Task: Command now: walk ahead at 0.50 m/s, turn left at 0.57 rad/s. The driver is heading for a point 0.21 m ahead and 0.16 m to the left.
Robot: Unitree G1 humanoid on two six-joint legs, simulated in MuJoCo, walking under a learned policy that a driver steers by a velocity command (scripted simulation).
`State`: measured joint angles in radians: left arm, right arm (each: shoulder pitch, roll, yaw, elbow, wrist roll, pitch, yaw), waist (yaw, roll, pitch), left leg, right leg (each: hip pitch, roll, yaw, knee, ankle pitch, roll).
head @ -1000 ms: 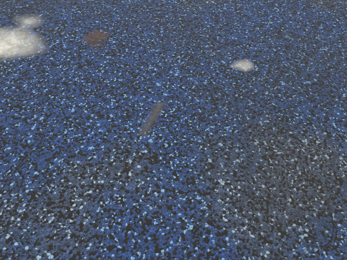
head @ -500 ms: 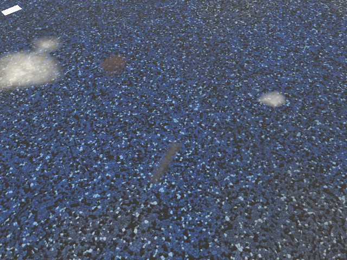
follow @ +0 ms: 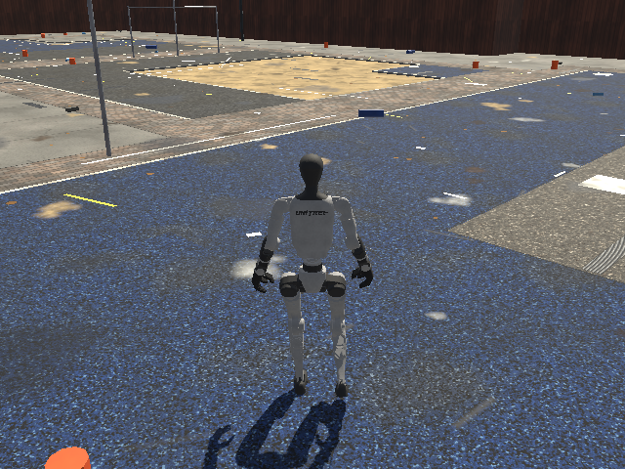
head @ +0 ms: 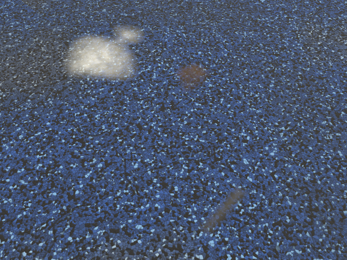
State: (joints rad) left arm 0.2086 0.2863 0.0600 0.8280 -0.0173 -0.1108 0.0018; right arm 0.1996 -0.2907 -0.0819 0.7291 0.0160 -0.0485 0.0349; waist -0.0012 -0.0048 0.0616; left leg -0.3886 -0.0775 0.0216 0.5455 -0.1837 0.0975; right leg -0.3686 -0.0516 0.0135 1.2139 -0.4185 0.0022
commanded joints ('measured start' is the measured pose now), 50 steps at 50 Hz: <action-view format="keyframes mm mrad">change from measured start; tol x16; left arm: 1 -21 135 35 -92 20 -20 1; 50 -108 52 -2 109 16 108 18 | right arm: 1 23 -103 -24 -77 -14 -19 -13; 16 81 -88 -9 -17 -15 12 -59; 18 276 -27 18 4 -20 2 -56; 50 101 -40 21 155 -21 29 -70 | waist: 1 9 36 -130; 15 1 105 -129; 19 11 -212 -418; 24 -35 -142 -131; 34 19 87 -44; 50 3 8 -87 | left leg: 1 296 270 -411 -294 222 213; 6 125 185 -182 -276 604 155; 16 264 156 -235 32 435 18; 19 -64 25 -184 536 -538 -134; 21 -125 79 -172 593 -473 -164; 29 278 87 -31 -39 -12 -115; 31 205 179 -138 -106 -101 -56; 33 15 154 -132 -153 -313 -49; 50 138 122 -81 -95 110 -86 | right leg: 1 -265 -69 76 -69 83 1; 9 -88 30 -12 -576 534 54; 15 -11 41 18 -762 520 -30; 18 529 -305 345 -701 1248 -301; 23 144 -208 328 -919 299 -209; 31 -33 -30 95 -887 -83 -44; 40 169 11 25 -729 375 -44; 50 208 9 26 -709 473 -37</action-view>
